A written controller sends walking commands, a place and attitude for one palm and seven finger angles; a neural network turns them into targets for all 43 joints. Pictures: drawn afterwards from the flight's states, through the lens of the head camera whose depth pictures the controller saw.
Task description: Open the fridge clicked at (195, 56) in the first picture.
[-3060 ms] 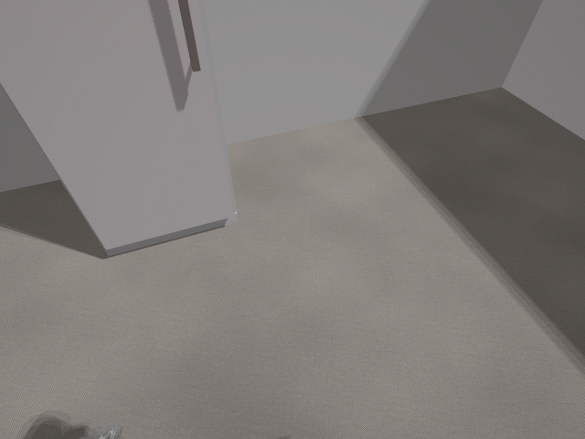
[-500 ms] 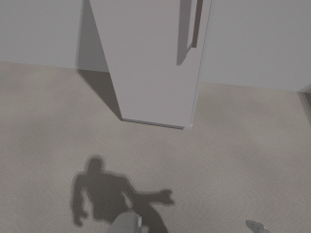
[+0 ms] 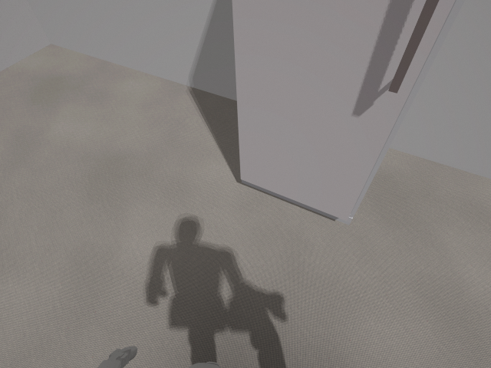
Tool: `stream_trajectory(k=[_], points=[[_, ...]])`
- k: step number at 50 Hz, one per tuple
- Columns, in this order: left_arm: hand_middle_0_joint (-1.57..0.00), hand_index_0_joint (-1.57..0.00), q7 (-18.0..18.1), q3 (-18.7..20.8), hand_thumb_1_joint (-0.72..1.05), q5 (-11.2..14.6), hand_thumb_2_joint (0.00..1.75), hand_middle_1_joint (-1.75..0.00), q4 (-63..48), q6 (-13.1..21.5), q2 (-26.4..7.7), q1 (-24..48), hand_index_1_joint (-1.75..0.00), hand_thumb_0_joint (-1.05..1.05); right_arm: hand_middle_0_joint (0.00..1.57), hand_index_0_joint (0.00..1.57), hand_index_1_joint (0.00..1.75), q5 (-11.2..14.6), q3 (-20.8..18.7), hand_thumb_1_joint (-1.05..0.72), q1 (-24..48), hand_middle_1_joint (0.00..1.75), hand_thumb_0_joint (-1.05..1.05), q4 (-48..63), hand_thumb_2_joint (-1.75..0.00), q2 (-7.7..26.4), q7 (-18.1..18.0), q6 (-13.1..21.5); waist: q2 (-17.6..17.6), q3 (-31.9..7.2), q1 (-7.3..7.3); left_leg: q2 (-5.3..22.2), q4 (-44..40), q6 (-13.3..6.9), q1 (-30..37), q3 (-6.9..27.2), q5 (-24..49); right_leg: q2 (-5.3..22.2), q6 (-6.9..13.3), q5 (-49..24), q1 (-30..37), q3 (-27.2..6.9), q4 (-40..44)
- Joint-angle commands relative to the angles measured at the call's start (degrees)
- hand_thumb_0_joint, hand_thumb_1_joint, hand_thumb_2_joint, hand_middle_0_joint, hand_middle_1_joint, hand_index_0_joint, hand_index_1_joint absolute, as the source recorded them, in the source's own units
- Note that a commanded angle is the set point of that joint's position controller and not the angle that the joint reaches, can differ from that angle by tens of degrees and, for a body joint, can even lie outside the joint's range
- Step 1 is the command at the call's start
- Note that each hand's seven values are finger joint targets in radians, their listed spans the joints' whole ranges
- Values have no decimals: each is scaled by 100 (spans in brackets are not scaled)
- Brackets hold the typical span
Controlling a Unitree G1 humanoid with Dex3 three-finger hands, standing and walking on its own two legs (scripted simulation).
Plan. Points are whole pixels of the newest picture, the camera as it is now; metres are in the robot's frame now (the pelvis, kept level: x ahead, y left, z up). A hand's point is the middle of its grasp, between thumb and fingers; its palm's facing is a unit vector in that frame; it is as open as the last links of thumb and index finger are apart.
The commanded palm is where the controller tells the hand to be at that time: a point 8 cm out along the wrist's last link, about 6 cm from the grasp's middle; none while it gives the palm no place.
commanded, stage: walk to a spot facing it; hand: right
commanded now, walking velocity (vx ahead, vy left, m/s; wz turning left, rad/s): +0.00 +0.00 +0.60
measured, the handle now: out of the picture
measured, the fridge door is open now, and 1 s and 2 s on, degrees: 0 0 0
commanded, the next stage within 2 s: turn to face it in 1.22 s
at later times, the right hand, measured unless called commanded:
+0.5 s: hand (345, 364) +0.16 -0.16 -0.15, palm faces -0.30 +0.92 -0.26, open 7.4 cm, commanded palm none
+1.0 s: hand (336, 344) +0.20 -0.15 -0.17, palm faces -0.49 +0.85 -0.18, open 7.4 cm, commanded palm none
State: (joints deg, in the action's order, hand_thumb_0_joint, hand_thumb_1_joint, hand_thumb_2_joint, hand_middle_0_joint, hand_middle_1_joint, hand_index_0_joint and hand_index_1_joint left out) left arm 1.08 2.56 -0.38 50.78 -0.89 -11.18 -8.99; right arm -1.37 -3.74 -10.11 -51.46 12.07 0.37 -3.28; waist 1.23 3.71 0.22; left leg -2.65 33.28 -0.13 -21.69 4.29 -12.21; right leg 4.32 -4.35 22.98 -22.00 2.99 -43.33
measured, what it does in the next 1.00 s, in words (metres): steps on the spot, turning left: right foot, then left foot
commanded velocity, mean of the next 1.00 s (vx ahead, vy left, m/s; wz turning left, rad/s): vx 0.11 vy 0.00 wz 0.60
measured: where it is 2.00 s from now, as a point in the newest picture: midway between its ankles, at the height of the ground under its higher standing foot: outside the picture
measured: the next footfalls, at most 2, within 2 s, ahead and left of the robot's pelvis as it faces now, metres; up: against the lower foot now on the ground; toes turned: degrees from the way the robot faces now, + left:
right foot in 0.02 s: +0.06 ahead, -0.13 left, +0.00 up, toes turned -4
left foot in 0.48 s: +0.01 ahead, +0.12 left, +0.00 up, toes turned +24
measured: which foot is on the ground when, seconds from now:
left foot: down 0.00-0.04, up 0.06-0.46, down 0.48-0.94, up 0.96-1.00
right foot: up 0.00-0.00, down 0.02-0.48, up 0.50-0.92, down 0.94-1.00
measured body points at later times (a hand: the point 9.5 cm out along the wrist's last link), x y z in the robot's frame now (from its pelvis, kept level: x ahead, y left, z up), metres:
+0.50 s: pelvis +0.00 +0.01 -0.01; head +0.03 +0.03 +0.44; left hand -0.05 +0.26 -0.16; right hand +0.18 -0.21 -0.13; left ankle -0.02 +0.11 -0.73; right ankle +0.02 -0.13 -0.72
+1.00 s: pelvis +0.06 +0.00 +0.01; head +0.09 -0.02 +0.45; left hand +0.00 +0.27 -0.11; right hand +0.23 -0.20 -0.16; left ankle -0.03 +0.10 -0.69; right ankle +0.12 -0.08 -0.73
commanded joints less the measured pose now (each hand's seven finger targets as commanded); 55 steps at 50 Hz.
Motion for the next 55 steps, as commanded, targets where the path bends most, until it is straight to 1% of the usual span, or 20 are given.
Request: stream_trajectory(k=[1, 2, 3, 5, 7, 17, 22, 23, 24, 25, 27, 29, 34, 41, 44, 45, 47, 48, 51, 55], points=[[-20, -20, 139, 232, 90, -25, 90, -30, -127, 191, -1000, -1141, -30, 0, 20, 20, 30, 91, -271, -90, 243, 30, 0, 675, -90, 701, -37, 83, -541, -991, -375, 351, 370, -178, -793, 839, 13, 851, 438, -548, 1982, -1007, 2610], [-20, -20, 104, 316, 90, -67, 90, -30, -316, 150, -1503, -905, -30, 0, 20, 20, 30, 82, -210, -90, 50, 30, 0, 756, -90, 456, 29, 82, -2061, -721, -220, -141, 1828, 175, -1561, -119, -1996, 2236, 903, -858, 1868, -2204, 3043], [-20, -20, 117, 299, 90, -95, 90, -30, -303, 149, -1384, -621, -30, 0, 20, 20, 30, -32, -274, -90, 71, 30, 0, 615, -90, 693, 9, 13, -2049, -453, -265, 152, 2825, 286, -1503, 55, -1980, 2451, 1043, -534, 1153, -2264, 3151], [-20, -20, 131, 182, 90, -118, 90, -30, -466, 188, -1019, 12, -30, 0, 20, 20, 30, -46, -392, -90, -64, 30, 0, 444, -90, 738, 126, 31, -1025, 2, 89, 290, 3671, 322, -1372, -105, -1194, 1707, 982, -889, 710, -1136, 2988], [-20, -20, 140, 163, 90, -90, 90, -30, -452, 228, -861, 35, -30, 0, 20, 20, 30, -16, -346, -90, -251, 30, 0, 326, -90, 584, 170, 36, -937, -288, 101, 388, 3780, 412, -1390, -298, -890, 1404, 928, -2209, 1237, -290, 2634], [-20, -20, 34, 366, 90, -115, 90, -30, -20, 136, -1090, -701, -30, 0, 20, 20, 30, 15, -197, -90, 360, 30, 0, 475, -90, 403, 156, 25, -1373, -361, -327, 556, 1618, 398, -608, -948, -1311, 1763, 1132, -3383, 1881, 455, 2173], [-20, -20, -51, 422, 90, -84, 90, -30, -8, 91, -1179, -581, -30, 0, 20, 20, 30, 13, -228, -90, -209, 30, 0, 323, -90, 608, 79, 198, -903, -757, 55, 381, -611, 65, 1143, -1095, 83, 1631, 562, -3188, 1257, 990, 753], [-20, -20, -87, 364, 90, -40, 90, -30, -129, 68, -916, -664, -30, 0, 20, 20, 30, -35, -318, -90, -697, 30, 0, 215, -90, 1161, 6, 283, 436, -1064, 292, 1404, -1090, -313, 2379, 200, 1459, 1222, 179, -1801, 65, 1268, -549], [-20, -20, -93, 214, 90, -52, 90, -30, -435, 39, -516, -317, -30, 0, 20, 20, 30, 8, -420, -90, -998, 30, 0, 121, -90, 1701, -70, 308, 1667, -1030, 427, 2604, -1085, -934, 2622, 1803, 3850, 391, -67, 1283, -1306, 891, -1852], [-20, -20, 9, 208, 90, -26, 90, -30, -483, -53, -654, -60, -30, 0, 20, 20, 30, 75, -433, -90, -1098, 30, 0, 94, -90, 1648, -139, 271, 1434, -1087, 534, 2519, -1139, -1182, 2143, 1670, 3619, 401, 13, 1335, -1259, 24, -2262], [-20, -20, 18, 230, 90, -61, 90, -30, -355, -101, -723, 39, -30, 0, 20, 20, 30, 56, -368, -90, -281, 30, 0, 283, -90, 1247, -173, 206, 974, -597, 238, 2006, -1346, -1120, 1615, 1365, 1738, 499, -13, 523, -1377, -238, -2538], [-20, -20, -48, 217, 90, -132, 90, -30, -192, -122, -722, -218, -30, 0, 20, 20, 30, 50, -268, -90, 97, 30, 0, 396, -90, 1074, -139, 234, 606, -540, 22, 1639, -1542, -895, 1281, 928, 745, 466, -106, -32, -1068, -47, -2222], [-20, -20, -133, 230, 90, -158, 90, -30, -230, -60, -785, -69, -30, 0, 20, 20, 30, 33, -270, -90, -212, 30, 0, 251, -90, 1172, -49, 339, 578, -289, 152, 1456, -1990, -950, 1077, 1354, -1104, 278, -116, -249, -1015, 25, -1495], [-20, -20, -149, 194, 90, -86, 90, -30, -459, 143, -720, 159, -30, 0, 20, 20, 30, 11, -294, -90, -391, 30, 0, 183, -90, 1284, -11, 404, 726, -303, 218, 1441, -1916, -1075, 1154, 1844, -1080, -42, 8, 15, -531, -5, -46], [-20, -20, -82, 171, 90, -56, 90, -30, -337, 237, -662, -396, -30, 0, 20, 20, 30, 28, -305, -90, -150, 30, 0, 218, -90, 1242, 2, 365, 687, -328, -70, 1136, -1433, -862, 401, 1741, -951, -259, 96, -398, 838, 159, 1217], [-20, -20, -29, 177, 90, -47, 90, -30, -188, 281, -755, -792, -30, 0, 20, 20, 30, 55, -284, -90, -30, 30, 0, 250, -90, 1101, 19, 339, 401, -371, -259, 837, -1013, -642, -232, 1525, -1079, -214, 122, -654, 1793, 170, 1897], [-20, -20, 40, 359, 90, -132, 90, -30, -73, 292, -1736, -1622, -30, 0, 20, 20, 30, 96, -153, -90, -72, 30, 0, 492, -90, 421, 123, 340, -2247, -550, -575, -251, 1759, -45, -2047, -62, -2233, 2245, 814, 1520, 2907, -2633, 3318], [-20, -20, 33, 315, 90, -142, 90, -30, -107, 286, -1689, -1460, -30, 0, 20, 20, 30, 10, -235, -90, 169, 30, 0, 556, -90, 669, 150, 352, -1768, -135, -570, 249, 2544, -9, -2061, -85, -2050, 2687, 1122, 2098, 1988, -2973, 3671], [-20, -20, 59, 107, 90, -121, 90, -30, -149, 376, -947, -718, -30, 0, 20, 20, 30, -67, -299, -90, -11, 30, 0, 228, -90, 575, 283, 287, -894, 467, -78, 617, 3403, 137, -1878, -294, -699, 1768, 757, 252, 1344, -1179, 3514], [-20, -20, 118, 53, 90, -85, 90, -30, 125, 440, -768, -1209, -30, 0, 20, 20, 30, -28, -192, -90, -142, 30, 0, 84, -90, 279, 251, 200, -981, -9, -83, 558, 3426, 299, -1691, -633, -474, 1378, 725, -4006, 2019, 280, 2613]])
